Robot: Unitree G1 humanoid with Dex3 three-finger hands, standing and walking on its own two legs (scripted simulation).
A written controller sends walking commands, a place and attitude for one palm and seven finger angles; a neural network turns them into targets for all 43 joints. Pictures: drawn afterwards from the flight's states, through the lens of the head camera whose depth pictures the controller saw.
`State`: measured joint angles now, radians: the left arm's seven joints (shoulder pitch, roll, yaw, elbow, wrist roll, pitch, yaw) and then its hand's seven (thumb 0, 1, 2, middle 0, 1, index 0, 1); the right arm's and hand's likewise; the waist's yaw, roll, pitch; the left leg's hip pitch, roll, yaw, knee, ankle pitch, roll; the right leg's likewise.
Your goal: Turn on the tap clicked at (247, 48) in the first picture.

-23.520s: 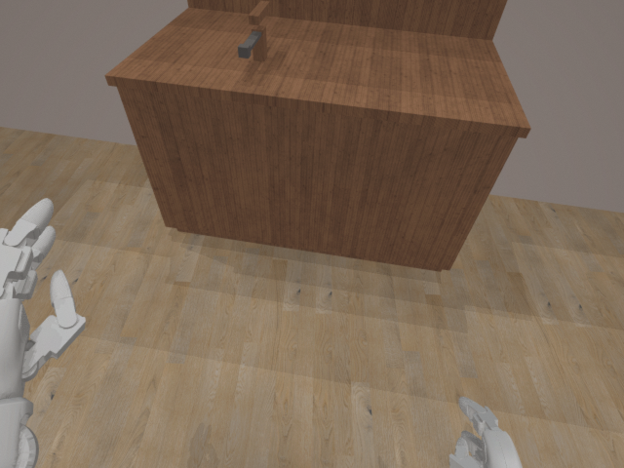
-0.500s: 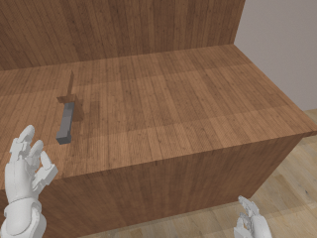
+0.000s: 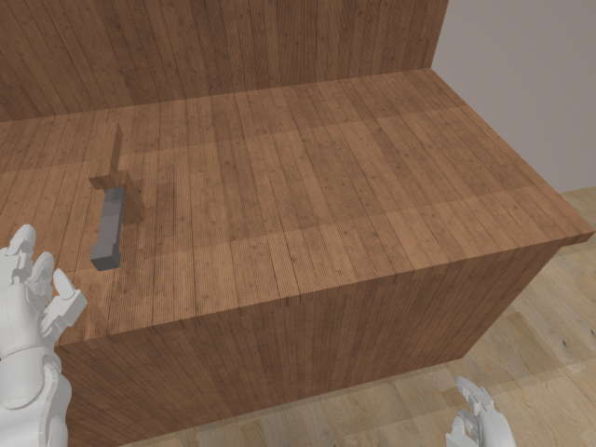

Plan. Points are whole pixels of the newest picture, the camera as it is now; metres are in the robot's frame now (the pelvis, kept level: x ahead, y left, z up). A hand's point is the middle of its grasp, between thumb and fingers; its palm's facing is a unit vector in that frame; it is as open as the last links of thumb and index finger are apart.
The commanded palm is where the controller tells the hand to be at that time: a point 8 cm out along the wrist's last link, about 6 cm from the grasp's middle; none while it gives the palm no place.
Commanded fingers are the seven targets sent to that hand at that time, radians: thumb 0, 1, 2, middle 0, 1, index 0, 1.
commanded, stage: reach beside the lever's end, fingers flat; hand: left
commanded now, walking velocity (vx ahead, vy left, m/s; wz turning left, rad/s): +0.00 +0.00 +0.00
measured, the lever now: (105, 256) +0.33 +0.30 +0.07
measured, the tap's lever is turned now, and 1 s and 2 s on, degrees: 0 0 14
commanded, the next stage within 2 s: push the lever round in 0.78 s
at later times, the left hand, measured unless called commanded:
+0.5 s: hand (80, 276) +0.30 +0.32 +0.07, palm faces +0.55 -0.83 -0.11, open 7.8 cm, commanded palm +0.25 +0.36 +0.07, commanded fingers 0.00 0.90 0.90 -0.15 -0.15 -0.15 -0.15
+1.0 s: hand (82, 280) +0.30 +0.32 +0.07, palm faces +0.54 -0.84 -0.10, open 7.8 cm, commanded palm +0.25 +0.35 +0.07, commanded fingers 0.00 0.90 0.90 -0.15 -0.15 -0.15 -0.15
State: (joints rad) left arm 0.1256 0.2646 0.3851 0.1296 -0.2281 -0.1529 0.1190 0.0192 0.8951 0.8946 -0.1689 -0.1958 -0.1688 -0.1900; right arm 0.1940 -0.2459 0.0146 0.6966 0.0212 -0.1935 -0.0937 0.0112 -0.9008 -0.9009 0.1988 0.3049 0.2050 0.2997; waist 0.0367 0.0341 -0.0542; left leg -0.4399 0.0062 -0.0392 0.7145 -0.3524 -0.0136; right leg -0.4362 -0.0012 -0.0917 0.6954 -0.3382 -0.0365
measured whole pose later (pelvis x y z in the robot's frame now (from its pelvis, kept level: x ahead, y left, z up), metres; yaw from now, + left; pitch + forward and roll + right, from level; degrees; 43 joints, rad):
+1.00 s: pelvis +0.01 +0.01 -0.01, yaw -1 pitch +8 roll -1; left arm 0.01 0.30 0.45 0.32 -0.22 -0.24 0.07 0.02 0.90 0.89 -0.15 -0.15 -0.15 -0.15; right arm 0.23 -0.24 0.00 0.68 0.02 -0.13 -0.08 0.01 -0.90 -0.90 0.20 0.30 0.21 0.30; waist 0.01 0.03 -0.08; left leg -0.53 0.01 -0.03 0.78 -0.39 0.00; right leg -0.52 0.00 -0.08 0.74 -0.36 -0.02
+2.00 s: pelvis +0.00 +0.00 -0.01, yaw +0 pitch +7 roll +0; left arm -0.05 0.16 0.26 0.27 -0.12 -0.24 0.33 0.01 0.94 0.92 -0.15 -0.15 -0.15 -0.15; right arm 0.20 -0.24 0.01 0.69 -0.01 -0.10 -0.07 0.01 -0.90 -0.90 0.20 0.30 0.20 0.30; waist 0.02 0.03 -0.08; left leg -0.52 0.00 -0.05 0.77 -0.37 -0.02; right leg -0.51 0.00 -0.10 0.75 -0.36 -0.04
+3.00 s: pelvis +0.00 +0.00 -0.01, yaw +0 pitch +7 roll -1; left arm -0.29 -0.02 0.13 0.44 0.06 -0.12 0.78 -0.01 0.93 0.92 -0.15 -0.15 -0.15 -0.15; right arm 0.14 -0.19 -0.02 0.73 -0.06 0.01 -0.04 0.01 -0.90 -0.90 0.20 0.30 0.20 0.30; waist 0.01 0.02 -0.10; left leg -0.52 0.00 -0.05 0.76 -0.37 -0.02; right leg -0.51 0.00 -0.10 0.74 -0.36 -0.04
